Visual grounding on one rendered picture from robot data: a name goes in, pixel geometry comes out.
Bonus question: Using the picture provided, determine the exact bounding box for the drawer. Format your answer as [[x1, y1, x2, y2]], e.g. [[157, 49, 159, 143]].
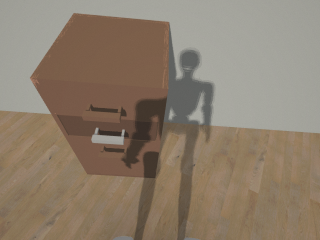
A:
[[58, 115, 157, 141]]

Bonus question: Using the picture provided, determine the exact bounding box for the cabinet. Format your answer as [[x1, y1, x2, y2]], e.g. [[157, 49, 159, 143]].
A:
[[30, 13, 169, 178]]

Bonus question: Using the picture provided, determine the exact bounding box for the handle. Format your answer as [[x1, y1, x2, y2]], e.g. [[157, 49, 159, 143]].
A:
[[91, 127, 125, 145], [82, 110, 121, 123], [98, 152, 127, 161]]

